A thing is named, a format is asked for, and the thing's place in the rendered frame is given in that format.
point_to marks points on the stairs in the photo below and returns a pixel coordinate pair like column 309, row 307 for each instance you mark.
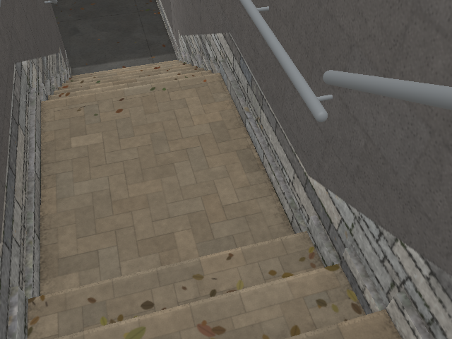
column 127, row 77
column 276, row 289

